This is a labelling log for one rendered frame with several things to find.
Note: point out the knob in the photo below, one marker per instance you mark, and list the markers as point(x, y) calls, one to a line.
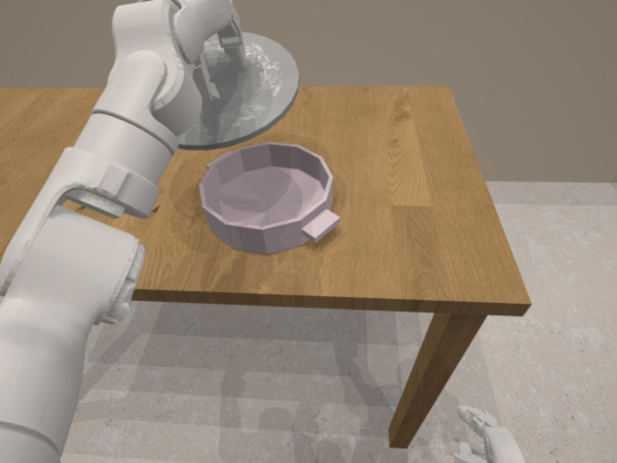
point(221, 66)

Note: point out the pot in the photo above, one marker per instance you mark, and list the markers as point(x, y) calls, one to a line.
point(268, 198)

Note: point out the table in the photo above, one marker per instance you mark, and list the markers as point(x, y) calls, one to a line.
point(418, 228)

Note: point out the robot left upper arm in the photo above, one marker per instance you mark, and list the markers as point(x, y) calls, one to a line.
point(77, 273)

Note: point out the left robot forearm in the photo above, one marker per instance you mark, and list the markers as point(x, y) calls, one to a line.
point(126, 145)

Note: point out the robot left hand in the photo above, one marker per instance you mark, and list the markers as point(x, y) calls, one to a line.
point(217, 16)

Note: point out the lid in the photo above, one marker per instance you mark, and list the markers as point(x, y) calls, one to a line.
point(251, 102)

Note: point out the robot right hand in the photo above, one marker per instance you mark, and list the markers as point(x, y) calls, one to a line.
point(500, 445)

